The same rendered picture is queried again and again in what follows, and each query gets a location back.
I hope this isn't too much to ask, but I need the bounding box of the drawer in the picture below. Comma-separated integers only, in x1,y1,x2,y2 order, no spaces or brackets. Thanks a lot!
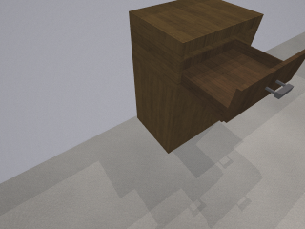
180,39,305,123

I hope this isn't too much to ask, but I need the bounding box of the cabinet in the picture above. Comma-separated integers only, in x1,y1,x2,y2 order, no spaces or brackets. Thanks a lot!
129,0,264,154

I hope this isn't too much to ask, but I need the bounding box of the handle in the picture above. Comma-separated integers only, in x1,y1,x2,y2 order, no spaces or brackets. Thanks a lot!
265,80,294,99

